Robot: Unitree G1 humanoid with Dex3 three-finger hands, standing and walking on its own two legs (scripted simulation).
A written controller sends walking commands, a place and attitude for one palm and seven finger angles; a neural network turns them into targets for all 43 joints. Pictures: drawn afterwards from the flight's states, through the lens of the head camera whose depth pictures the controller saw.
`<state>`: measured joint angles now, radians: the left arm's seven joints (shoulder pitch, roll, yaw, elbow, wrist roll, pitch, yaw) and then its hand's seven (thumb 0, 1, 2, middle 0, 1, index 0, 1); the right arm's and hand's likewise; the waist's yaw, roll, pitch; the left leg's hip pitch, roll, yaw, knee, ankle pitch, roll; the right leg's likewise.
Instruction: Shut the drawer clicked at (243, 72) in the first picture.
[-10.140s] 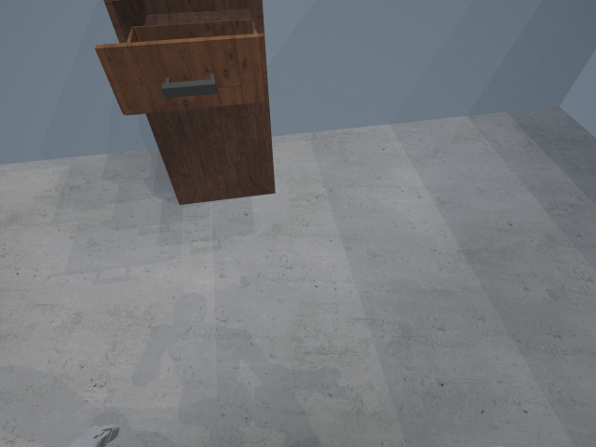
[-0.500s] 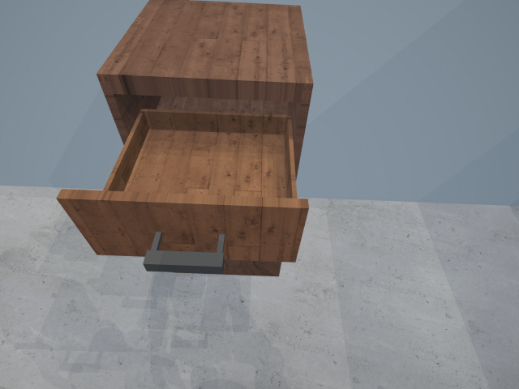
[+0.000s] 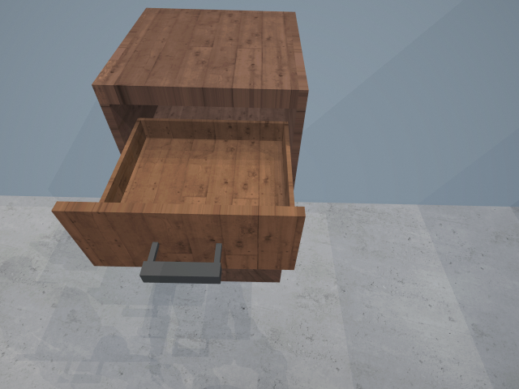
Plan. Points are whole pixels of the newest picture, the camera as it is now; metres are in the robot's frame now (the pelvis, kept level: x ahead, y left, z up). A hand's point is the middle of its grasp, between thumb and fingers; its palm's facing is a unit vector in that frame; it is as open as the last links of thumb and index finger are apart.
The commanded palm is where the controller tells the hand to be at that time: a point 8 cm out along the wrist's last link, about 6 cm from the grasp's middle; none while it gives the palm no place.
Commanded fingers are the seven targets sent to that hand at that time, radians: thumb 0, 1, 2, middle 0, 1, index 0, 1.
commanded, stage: look again from close up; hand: left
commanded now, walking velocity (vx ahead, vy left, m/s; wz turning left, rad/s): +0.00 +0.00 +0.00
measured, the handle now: (184, 260) +0.32 +0.15 -0.01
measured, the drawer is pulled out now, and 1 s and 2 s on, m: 0.29 0.29 0.29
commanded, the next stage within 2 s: raise the hand and make a fist in 0.50 s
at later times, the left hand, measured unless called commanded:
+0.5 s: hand out of the picture -0.02 +0.14 -0.18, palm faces +0.02 -0.99 -0.16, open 7.3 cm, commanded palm none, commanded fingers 0.00 0.90 0.90 -0.20 -0.30 -0.20 -0.30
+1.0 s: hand (199, 375) +0.15 +0.10 -0.02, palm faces +0.02 -1.00 +0.03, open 6.0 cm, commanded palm +0.10 +0.19 -0.03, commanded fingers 0.00 0.90 0.90 -0.62 -0.75 -0.62 -0.75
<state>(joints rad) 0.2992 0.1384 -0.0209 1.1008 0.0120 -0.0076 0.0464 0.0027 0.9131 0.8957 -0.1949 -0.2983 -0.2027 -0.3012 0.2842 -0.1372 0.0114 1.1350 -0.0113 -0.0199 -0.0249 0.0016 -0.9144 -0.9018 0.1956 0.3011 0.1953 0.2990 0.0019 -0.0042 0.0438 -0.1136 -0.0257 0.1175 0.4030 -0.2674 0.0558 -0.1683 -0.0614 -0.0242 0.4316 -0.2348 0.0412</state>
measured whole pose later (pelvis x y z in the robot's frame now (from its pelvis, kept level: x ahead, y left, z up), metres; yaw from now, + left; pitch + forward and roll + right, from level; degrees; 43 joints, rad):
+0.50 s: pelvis +0.00 -0.01 +0.00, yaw +0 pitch -1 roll +0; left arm 0.33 0.11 -0.03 1.11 0.01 -0.01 0.05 0.00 0.91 0.90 -0.20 -0.30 -0.20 -0.30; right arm 0.30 -0.12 0.01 1.15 -0.01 -0.02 -0.03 0.00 -0.91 -0.90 0.20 0.30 0.19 0.30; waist 0.00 -0.01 0.04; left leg -0.11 -0.01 0.12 0.39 -0.26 0.04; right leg -0.17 -0.04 -0.03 0.42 -0.23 0.02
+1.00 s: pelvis -0.03 -0.05 -0.06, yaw +2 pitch +9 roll +1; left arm 0.52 0.11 0.01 -0.01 -0.15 -0.49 -0.19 0.01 0.91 0.90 -0.43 -0.55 -0.44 -0.55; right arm 0.13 -0.26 -0.09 0.50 0.01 -0.22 0.02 0.01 -0.91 -0.90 0.19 0.30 0.19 0.30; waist 0.00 -0.05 -0.12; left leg -0.64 0.03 0.06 0.97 -0.48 0.00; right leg -0.68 -0.04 -0.07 0.99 -0.46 -0.03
